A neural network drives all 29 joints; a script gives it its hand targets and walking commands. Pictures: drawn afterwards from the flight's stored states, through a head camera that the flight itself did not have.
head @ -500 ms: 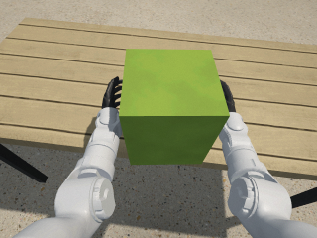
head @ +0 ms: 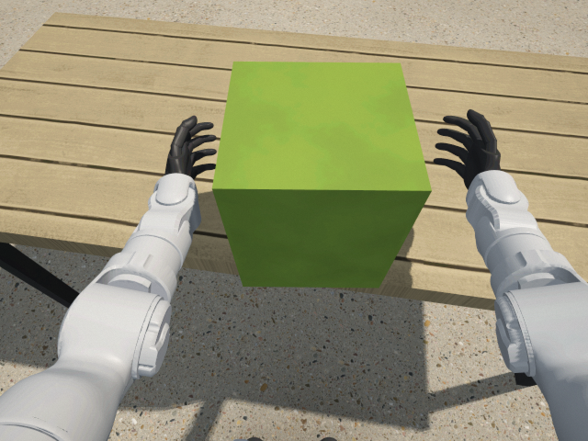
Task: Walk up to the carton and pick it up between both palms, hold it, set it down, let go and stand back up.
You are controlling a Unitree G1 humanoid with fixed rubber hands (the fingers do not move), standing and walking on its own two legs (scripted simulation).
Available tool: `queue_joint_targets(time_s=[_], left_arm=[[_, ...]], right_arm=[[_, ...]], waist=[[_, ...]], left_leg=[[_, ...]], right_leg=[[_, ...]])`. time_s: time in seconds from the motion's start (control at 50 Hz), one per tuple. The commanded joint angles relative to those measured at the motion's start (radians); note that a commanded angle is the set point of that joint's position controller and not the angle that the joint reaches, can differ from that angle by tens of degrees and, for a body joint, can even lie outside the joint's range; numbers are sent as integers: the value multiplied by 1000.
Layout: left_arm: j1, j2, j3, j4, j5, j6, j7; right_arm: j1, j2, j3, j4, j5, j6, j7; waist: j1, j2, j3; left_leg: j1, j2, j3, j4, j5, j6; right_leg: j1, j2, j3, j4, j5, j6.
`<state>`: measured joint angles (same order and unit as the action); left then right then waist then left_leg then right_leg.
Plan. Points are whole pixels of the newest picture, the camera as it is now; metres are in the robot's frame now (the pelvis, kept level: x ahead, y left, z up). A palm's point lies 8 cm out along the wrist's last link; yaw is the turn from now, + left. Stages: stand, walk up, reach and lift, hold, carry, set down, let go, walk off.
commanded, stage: set down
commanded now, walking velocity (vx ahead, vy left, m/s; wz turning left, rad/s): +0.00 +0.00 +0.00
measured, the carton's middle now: (313, 186) +0.44 +0.02 +0.06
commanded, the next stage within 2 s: none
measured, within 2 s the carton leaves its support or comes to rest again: neither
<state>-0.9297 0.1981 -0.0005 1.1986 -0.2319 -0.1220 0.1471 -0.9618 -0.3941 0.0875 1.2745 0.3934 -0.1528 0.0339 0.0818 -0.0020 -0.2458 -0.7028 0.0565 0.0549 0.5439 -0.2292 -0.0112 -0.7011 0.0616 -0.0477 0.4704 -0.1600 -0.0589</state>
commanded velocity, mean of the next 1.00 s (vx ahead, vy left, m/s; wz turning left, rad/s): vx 0.00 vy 0.00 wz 0.00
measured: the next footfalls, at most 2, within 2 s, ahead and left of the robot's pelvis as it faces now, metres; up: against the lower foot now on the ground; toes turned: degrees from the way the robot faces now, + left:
none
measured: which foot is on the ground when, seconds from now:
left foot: down 0.00-1.00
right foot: down 0.00-1.00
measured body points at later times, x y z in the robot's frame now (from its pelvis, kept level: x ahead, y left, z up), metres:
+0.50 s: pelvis -0.02 -0.01 +0.01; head +0.04 -0.01 +0.45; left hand +0.46 +0.21 +0.19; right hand +0.49 -0.18 +0.18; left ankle +0.00 +0.12 -0.73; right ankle +0.02 -0.08 -0.73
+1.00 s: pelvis +0.00 -0.01 +0.02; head +0.04 +0.00 +0.47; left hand +0.43 +0.21 +0.16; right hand +0.46 -0.21 +0.16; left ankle +0.00 +0.12 -0.73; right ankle +0.02 -0.08 -0.73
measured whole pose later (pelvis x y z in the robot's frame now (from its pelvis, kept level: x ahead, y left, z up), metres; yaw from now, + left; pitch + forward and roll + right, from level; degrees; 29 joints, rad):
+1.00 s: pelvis +0.00 -0.01 +0.02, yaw +2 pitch +10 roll +0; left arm -0.81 0.26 0.13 0.57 -0.17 0.54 0.10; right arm -0.84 -0.41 0.02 0.81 0.39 0.30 -0.01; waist 0.02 -0.01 -0.11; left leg -0.37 0.03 0.03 0.37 -0.17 -0.02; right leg -0.38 0.06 -0.04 0.34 -0.13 -0.06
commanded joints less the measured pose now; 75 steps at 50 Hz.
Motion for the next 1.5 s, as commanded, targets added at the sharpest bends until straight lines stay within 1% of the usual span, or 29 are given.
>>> queue_joint_targets(time_s=[0.0,0.08,0.2,0.28,0.36,0.44,0.46,0.48,0.54,0.62,0.66,0.72,0.78,0.84,0.92,0.94,0.96,1.0,1.02,1.04,1.08,1.1,1.14,1.2,1.24,1.32,1.42,1.44,1.48], left_arm=[[-608,177,-11,-272,-42,-53,-3],[-595,208,6,-223,-37,28,-9],[-678,238,18,-289,-32,164,-12],[-727,242,27,-386,-5,226,1],[-748,273,58,-327,-12,312,-5],[-768,263,20,-350,-41,362,6],[-771,262,11,-377,-47,375,6],[-730,257,36,-375,-33,387,7],[-711,267,53,-402,-11,435,-5],[-769,268,61,-431,-9,493,-6],[-556,214,90,-463,30,494,-18],[-725,283,116,-560,25,518,-21],[-627,258,122,-678,42,540,-14],[-270,168,157,-718,95,570,-45],[-491,270,172,-878,63,608,-44],[-308,184,153,-832,84,618,-41],[-502,261,179,-919,43,622,-42],[-64,150,186,-938,110,618,-57],[-287,273,227,-1084,80,611,-57],[-197,244,206,-1071,87,615,-49],[-281,213,166,-1095,51,636,-29],[-74,135,152,-987,83,663,-39],[-125,160,152,-1119,46,649,-39],[-19,173,182,-1135,66,629,-47],[-181,223,193,-1125,58,626,-42],[-49,170,181,-1086,77,637,-26],[239,93,175,-1165,126,595,-66],[17,147,179,-1213,96,576,-54],[85,86,152,-1074,98,577,-44]], right_arm=[[-632,-170,-8,-304,32,-31,11],[-627,-179,6,-238,38,31,7],[-693,-211,-48,-305,22,127,-35],[-697,-223,-103,-332,-8,171,-47],[-748,-212,-86,-349,-10,259,-64],[-745,-199,-76,-348,11,315,-56],[-735,-221,-106,-356,-7,325,-58],[-710,-208,-86,-377,-5,332,-56],[-703,-224,-112,-415,-21,353,-64],[-740,-237,-94,-401,4,395,-51],[-536,-216,-56,-382,9,384,-45],[-707,-245,-127,-489,1,384,-48],[-617,-256,-119,-545,3,386,-36],[-303,-229,-83,-563,-9,373,-31],[-517,-252,-154,-722,-4,401,-50],[-349,-208,-108,-674,6,398,-38],[-542,-248,-163,-786,-10,405,-42],[-124,-170,-92,-802,-11,387,-46],[-335,-221,-152,-957,-1,389,-57],[-240,-213,-156,-946,-5,390,-58],[-325,-234,-189,-948,-5,411,-36],[-135,-211,-136,-828,-24,427,-29],[-150,-218,-180,-937,-25,411,-28],[-56,-186,-182,-987,-39,400,-36],[-226,-200,-207,-1004,-32,407,-29],[-99,-182,-180,-976,-47,418,-10],[217,-141,-187,-974,-56,355,-21],[-1,-172,-225,-1040,-60,345,-13],[58,-139,-199,-941,-78,355,2]], waist=[[5,-65,-886],[26,-114,-789],[-25,-98,-786],[-31,-12,-803],[-9,-98,-683],[-24,-47,-645],[-57,-39,-658],[-29,-62,-640],[-39,-39,-635],[-35,-21,-573],[-32,-37,-553],[-42,-11,-597],[-38,-15,-599],[-52,-31,-594],[-63,-28,-514],[-75,-45,-416],[-69,-40,-505],[-62,-46,-516],[-48,-36,-610],[-77,-28,-574],[-82,5,-530],[-87,-38,-411],[-98,-28,-487],[-76,-30,-481],[-66,-34,-405],[-65,-58,-351],[-92,-5,-322],[-80,4,-317],[-73,-32,-130]], left_leg=[[162,-37,-19,-8,349,-21],[95,-41,-10,-54,238,-5],[131,-48,-12,-84,229,-3],[233,-51,-8,-76,302,-30],[151,-53,-16,-149,146,-1],[232,-47,-26,-141,176,-10],[262,-49,-32,-137,172,-15],[286,-46,-36,-146,181,-13],[282,-56,-24,-145,232,-14],[296,-48,-33,-160,210,-20],[373,-46,-40,-164,293,-19],[323,-54,-22,-163,297,-23],[422,-53,-27,-160,313,-20],[504,-47,-42,-157,464,-26],[351,-67,-24,-209,270,10],[407,-52,-33,-212,318,8],[369,-65,-30,-198,277,5],[457,-67,-33,-197,417,-2],[398,-79,-14,-197,395,7],[406,-71,-30,-202,398,4],[463,-61,-37,-201,343,-12],[500,-58,-44,-199,352,-7],[533,-60,-41,-198,337,-11],[532,-69,-36,-193,374,-3],[441,-69,-34,-212,258,8],[482,-52,-41,-223,200,13],[572,-70,-35,-223,357,-11],[526,-71,-27,-221,268,-5],[477,-57,-40,-260,96,9]], right_leg=[[571,-36,61,98,536,105],[627,-46,68,88,477,110],[677,-43,79,55,510,113],[645,-26,58,26,513,94],[743,-48,88,-8,419,104],[662,-41,74,-41,352,87],[655,-43,76,-56,327,88],[642,-38,70,-56,343,87],[719,-35,68,-39,447,94],[691,-31,58,-51,384,86],[740,-29,62,-59,462,86],[739,-21,51,-35,493,90],[715,-18,43,-56,471,91],[845,-14,58,-50,659,86],[825,-40,69,-45,544,102],[806,-25,68,-45,568,89],[788,-37,64,-52,525,104],[935,-33,82,-40,714,101],[938,-42,85,-25,752,118],[920,-37,84,-7,749,118],[776,-20,58,-29,570,98],[781,-27,69,-57,563,88],[745,-25,58,-61,530,90],[782,-32,74,-56,569,100],[736,-38,77,-64,449,96],[702,-42,80,-91,339,81],[754,-33,71,-95,512,84],[677,-31,65,-96,397,80],[616,-48,73,-137,179,61]])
